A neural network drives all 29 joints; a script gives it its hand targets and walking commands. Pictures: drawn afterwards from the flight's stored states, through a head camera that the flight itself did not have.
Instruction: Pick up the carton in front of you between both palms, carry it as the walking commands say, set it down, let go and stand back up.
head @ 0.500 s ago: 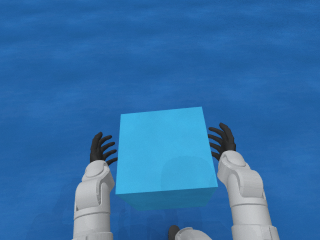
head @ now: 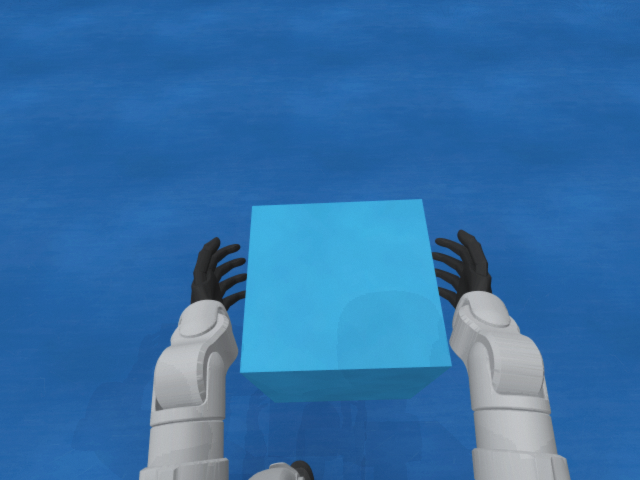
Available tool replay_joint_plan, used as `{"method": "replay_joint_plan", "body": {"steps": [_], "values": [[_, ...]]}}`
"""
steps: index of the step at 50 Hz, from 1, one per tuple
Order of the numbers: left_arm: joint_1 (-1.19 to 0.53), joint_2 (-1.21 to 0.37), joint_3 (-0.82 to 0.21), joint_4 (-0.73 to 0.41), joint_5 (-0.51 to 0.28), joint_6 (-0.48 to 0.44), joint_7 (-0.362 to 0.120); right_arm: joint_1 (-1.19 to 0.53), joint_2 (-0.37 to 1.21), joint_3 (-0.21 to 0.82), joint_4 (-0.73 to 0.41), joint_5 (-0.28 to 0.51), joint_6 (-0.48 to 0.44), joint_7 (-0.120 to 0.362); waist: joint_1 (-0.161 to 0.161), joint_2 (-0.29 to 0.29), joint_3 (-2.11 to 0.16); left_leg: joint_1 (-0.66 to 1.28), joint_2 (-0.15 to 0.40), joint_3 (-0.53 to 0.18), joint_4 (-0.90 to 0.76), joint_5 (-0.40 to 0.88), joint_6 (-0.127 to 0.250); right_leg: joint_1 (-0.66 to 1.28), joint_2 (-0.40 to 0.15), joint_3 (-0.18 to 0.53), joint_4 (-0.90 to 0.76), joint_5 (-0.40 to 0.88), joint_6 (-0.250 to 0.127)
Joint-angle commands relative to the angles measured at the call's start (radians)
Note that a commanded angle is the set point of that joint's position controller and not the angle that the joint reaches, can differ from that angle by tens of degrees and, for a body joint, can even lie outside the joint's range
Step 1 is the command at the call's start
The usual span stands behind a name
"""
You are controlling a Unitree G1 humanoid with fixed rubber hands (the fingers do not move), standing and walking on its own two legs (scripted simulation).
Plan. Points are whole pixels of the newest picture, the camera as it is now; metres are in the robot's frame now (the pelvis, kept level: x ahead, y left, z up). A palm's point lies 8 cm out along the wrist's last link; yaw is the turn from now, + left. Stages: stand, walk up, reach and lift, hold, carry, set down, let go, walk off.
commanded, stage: carry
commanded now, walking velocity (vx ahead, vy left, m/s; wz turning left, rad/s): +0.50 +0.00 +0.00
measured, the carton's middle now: (339, 312) +0.34 +0.00 -0.03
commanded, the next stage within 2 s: none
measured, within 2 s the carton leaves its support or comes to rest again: neither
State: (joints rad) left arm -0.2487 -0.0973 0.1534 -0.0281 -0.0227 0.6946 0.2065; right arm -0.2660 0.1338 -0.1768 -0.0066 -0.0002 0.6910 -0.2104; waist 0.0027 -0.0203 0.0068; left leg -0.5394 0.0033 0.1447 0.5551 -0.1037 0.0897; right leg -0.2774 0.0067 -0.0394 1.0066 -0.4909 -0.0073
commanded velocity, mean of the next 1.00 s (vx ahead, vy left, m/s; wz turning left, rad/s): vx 0.50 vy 0.00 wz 0.00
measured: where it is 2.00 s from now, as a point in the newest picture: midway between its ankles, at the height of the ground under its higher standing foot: (336, 222)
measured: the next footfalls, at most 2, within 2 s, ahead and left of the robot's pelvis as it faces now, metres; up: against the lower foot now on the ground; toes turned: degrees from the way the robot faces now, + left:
right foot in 0.44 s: +0.43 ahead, -0.14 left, +0.00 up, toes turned -10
left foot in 0.94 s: +0.73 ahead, +0.09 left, +0.00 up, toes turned +12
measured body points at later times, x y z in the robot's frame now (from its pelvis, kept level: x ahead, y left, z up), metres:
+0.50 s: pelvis +0.31 -0.05 +0.01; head +0.27 -0.06 +0.46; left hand +0.54 +0.11 +0.08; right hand +0.55 -0.19 +0.08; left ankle +0.14 +0.07 -0.67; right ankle +0.39 -0.13 -0.72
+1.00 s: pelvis +0.59 -0.01 +0.00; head +0.57 +0.00 +0.45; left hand +0.83 +0.15 +0.08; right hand +0.83 -0.16 +0.09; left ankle +0.69 +0.08 -0.72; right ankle +0.41 -0.12 -0.69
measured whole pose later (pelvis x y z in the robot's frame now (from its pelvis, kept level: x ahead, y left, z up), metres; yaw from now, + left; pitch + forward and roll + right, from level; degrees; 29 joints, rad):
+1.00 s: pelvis +0.59 -0.01 +0.00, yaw +0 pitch +3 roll +1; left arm 0.09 -0.14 0.04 -0.52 0.02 1.15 0.15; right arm 0.07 0.13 -0.03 -0.48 -0.01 1.14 -0.16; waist 0.00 -0.04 -0.15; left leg -0.47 0.06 0.24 0.54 -0.11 0.07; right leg -0.09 -0.10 -0.14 0.73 -0.46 0.03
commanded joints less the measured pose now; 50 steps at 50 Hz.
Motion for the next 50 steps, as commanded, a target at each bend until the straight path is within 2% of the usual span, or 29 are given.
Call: {"method": "replay_joint_plan", "body": {"steps": [1,2,3,4,6,8,10,12,17,19,21,22,23,24,25,26,27,28,29,31,33,38,43,45,46,47,48,49,50], "values": [[-0.318,-0.674,-0.547,-0.173,-0.125,0.041,0.019,-0.256,0.613,0.551,-0.177,0.132,0.031,-0.015,-0.036,0.162,-0.591,0.917,0.377,-0.569,-0.179,0.413,0.149,-0.445,-0.029,0.056,0.242,0.011,0.007],[-0.307,-0.691,-0.542,-0.173,-0.117,0.057,0.017,-0.256,0.628,0.560,-0.204,0.125,0.048,-0.009,-0.035,0.102,-0.525,0.845,0.349,-0.494,-0.204,0.455,0.107,-0.448,-0.053,0.051,0.143,0.073,0.011],[-0.285,-0.707,-0.541,-0.167,-0.108,0.075,0.009,-0.252,0.637,0.570,-0.231,0.115,0.067,0.002,-0.030,0.090,-0.498,0.784,0.330,-0.439,-0.235,0.449,0.084,-0.405,-0.068,0.053,0.049,0.112,0.016],[-0.266,-0.719,-0.545,-0.159,-0.095,0.092,-0.001,-0.256,0.657,0.585,-0.246,0.118,0.085,0.016,-0.026,0.090,-0.479,0.754,0.315,-0.392,-0.252,0.448,0.062,-0.376,-0.069,0.038,-0.017,0.128,0.022],[-0.223,-0.743,-0.568,-0.187,-0.084,0.124,-0.018,-0.246,0.691,0.614,-0.306,0.145,0.116,0.041,-0.022,0.106,-0.460,0.734,0.294,-0.309,-0.264,0.469,0.054,-0.351,-0.054,-0.005,-0.103,0.148,0.026],[-0.202,-0.789,-0.592,-0.241,-0.089,0.154,-0.030,-0.247,0.705,0.634,-0.372,0.173,0.148,0.059,-0.018,0.150,-0.436,0.700,0.273,-0.244,-0.292,0.397,0.048,-0.342,-0.048,-0.040,-0.176,0.187,0.033],[-0.184,-0.800,-0.605,-0.322,-0.093,0.185,-0.032,-0.207,0.714,0.650,-0.419,0.196,0.184,0.071,-0.015,0.183,-0.388,0.644,0.252,-0.197,-0.330,0.295,0.038,-0.332,-0.059,-0.066,-0.260,0.259,0.041],[-0.150,-0.799,-0.623,-0.396,-0.101,0.220,-0.035,-0.147,0.711,0.654,-0.453,0.203,0.222,0.080,-0.017,0.198,-0.331,0.603,0.237,-0.163,-0.354,0.249,0.031,-0.322,-0.070,-0.086,-0.348,0.331,0.042],[-0.038,-0.735,-0.658,-0.535,-0.118,0.315,-0.053,0.013,0.671,0.648,-0.530,0.175,0.318,0.083,-0.026,0.189,-0.230,0.573,0.232,-0.102,-0.346,0.283,0.012,-0.256,-0.059,-0.146,-0.513,0.446,0.024],[0.012,-0.708,-0.660,-0.574,-0.123,0.349,-0.063,0.046,0.653,0.658,-0.577,0.167,0.352,0.085,-0.020,0.179,-0.225,0.553,0.236,-0.080,-0.281,0.294,-0.002,-0.163,-0.052,-0.175,-0.561,0.431,0.006],[0.031,-0.668,-0.643,-0.568,-0.126,0.376,-0.066,0.034,0.617,0.664,-0.597,0.158,0.380,0.081,-0.002,0.111,-0.279,0.416,0.175,0.004,-0.050,0.316,-0.040,0.115,-0.007,-0.226,-0.585,0.338,-0.011],[0.056,-0.648,-0.632,-0.565,-0.126,0.386,-0.064,0.030,0.592,0.666,-0.608,0.158,0.392,0.077,0.017,0.017,-0.322,0.267,0.143,0.031,0.150,0.124,-0.078,0.282,-0.139,-0.039,-0.626,0.260,-0.026],[0.052,-0.622,-0.621,-0.560,-0.121,0.392,-0.061,0.018,0.572,0.679,-0.639,0.170,0.406,0.073,0.024,-0.227,-0.394,-0.008,0.026,0.029,0.460,-0.135,-0.121,0.489,-0.403,0.419,-0.730,0.113,-0.158],[0.072,-0.639,-0.621,-0.556,-0.135,0.395,-0.063,0.013,0.566,0.691,-0.656,0.181,0.414,0.075,0.019,-0.285,-0.369,-0.166,0.005,-0.072,0.613,-0.365,-0.105,0.489,-0.450,0.577,-0.801,0.165,-0.220],[0.055,-0.664,-0.630,-0.572,-0.144,0.397,-0.071,0.003,0.608,0.707,-0.643,0.191,0.415,0.079,0.015,-0.208,-0.351,-0.194,0.065,-0.130,0.691,-0.357,-0.076,0.431,-0.434,0.498,-0.795,0.221,-0.213],[0.024,-0.700,-0.642,-0.576,-0.148,0.396,-0.080,-0.009,0.647,0.705,-0.630,0.188,0.411,0.086,0.011,-0.123,-0.339,-0.188,0.099,-0.139,0.713,-0.315,-0.062,0.363,-0.407,0.412,-0.789,0.253,-0.197],[-0.005,-0.730,-0.654,-0.583,-0.154,0.392,-0.089,-0.010,0.683,0.702,-0.612,0.183,0.407,0.092,0.008,-0.045,-0.320,-0.156,0.138,-0.152,0.659,-0.256,-0.062,0.275,-0.383,0.324,-0.816,0.233,-0.170],[-0.028,-0.750,-0.669,-0.591,-0.161,0.389,-0.098,-0.008,0.712,0.700,-0.599,0.176,0.402,0.097,0.003,-0.027,-0.307,-0.109,0.159,-0.155,0.585,-0.210,-0.068,0.198,-0.359,0.247,-0.848,0.186,-0.140],[-0.041,-0.758,-0.679,-0.596,-0.168,0.386,-0.106,0.000,0.729,0.698,-0.586,0.164,0.398,0.098,0.001,-0.045,-0.299,-0.075,0.149,-0.127,0.524,-0.176,-0.076,0.156,-0.336,0.183,-0.869,0.167,-0.123],[-0.035,-0.755,-0.690,-0.596,-0.177,0.383,-0.118,0.017,0.745,0.694,-0.572,0.146,0.390,0.097,0.002,-0.082,-0.280,-0.059,0.143,-0.086,0.407,-0.123,-0.094,0.135,-0.315,0.107,-0.904,0.161,-0.123],[-0.021,-0.742,-0.693,-0.599,-0.178,0.383,-0.121,0.030,0.742,0.693,-0.574,0.136,0.387,0.093,0.003,-0.086,-0.254,-0.089,0.141,-0.061,0.286,-0.066,-0.110,0.163,-0.311,0.078,-0.930,0.190,-0.136],[0.023,-0.679,-0.667,-0.618,-0.161,0.397,-0.103,0.039,0.685,0.699,-0.616,0.147,0.402,0.077,0.009,-0.095,-0.202,-0.097,0.117,-0.006,0.074,0.067,-0.108,0.244,-0.269,-0.018,-0.912,0.333,-0.117],[0.045,-0.604,-0.626,-0.599,-0.128,0.426,-0.067,0.034,0.589,0.680,-0.628,0.156,0.438,0.062,0.019,-0.118,-0.139,-0.078,0.091,0.044,-0.041,0.052,-0.088,0.322,-0.263,-0.060,-0.839,0.517,-0.114],[0.040,-0.598,-0.627,-0.602,-0.125,0.435,-0.059,0.035,0.574,0.668,-0.627,0.160,0.446,0.062,0.019,-0.133,-0.143,0.000,0.070,0.074,-0.080,0.007,-0.070,0.337,-0.267,-0.073,-0.766,0.621,-0.098],[0.031,-0.600,-0.633,-0.606,-0.128,0.439,-0.058,0.045,0.576,0.661,-0.620,0.160,0.448,0.062,0.007,-0.120,-0.175,0.115,0.037,0.117,-0.121,-0.010,-0.062,0.316,-0.247,-0.115,-0.660,0.709,-0.080],[0.030,-0.605,-0.643,-0.613,-0.130,0.442,-0.057,0.061,0.580,0.653,-0.607,0.159,0.449,0.062,-0.006,-0.076,-0.237,0.306,-0.002,0.152,-0.129,-0.044,-0.055,0.245,-0.205,-0.175,-0.492,0.787,-0.052],[0.028,-0.602,-0.649,-0.622,-0.132,0.445,-0.058,0.086,0.583,0.645,-0.597,0.153,0.449,0.063,-0.028,0.005,-0.314,0.535,0.105,0.002,-0.152,-0.095,-0.038,0.087,-0.176,-0.186,-0.285,0.636,-0.012],[0.014,-0.607,-0.666,-0.656,-0.140,0.450,-0.060,0.080,0.585,0.639,-0.587,0.151,0.443,0.064,-0.039,0.271,-0.417,0.758,0.379,-0.485,-0.260,-0.233,0.098,-0.204,-0.055,-0.175,0.048,0.395,0.045],[0.003,-0.622,-0.687,-0.661,-0.153,0.449,-0.067,0.091,0.618,0.645,-0.587,0.162,0.438,0.069,-0.031,0.350,-0.394,0.804,0.435,-0.653,-0.340,-0.076,0.136,-0.400,-0.002,-0.075,0.200,0.039,0.034]]}}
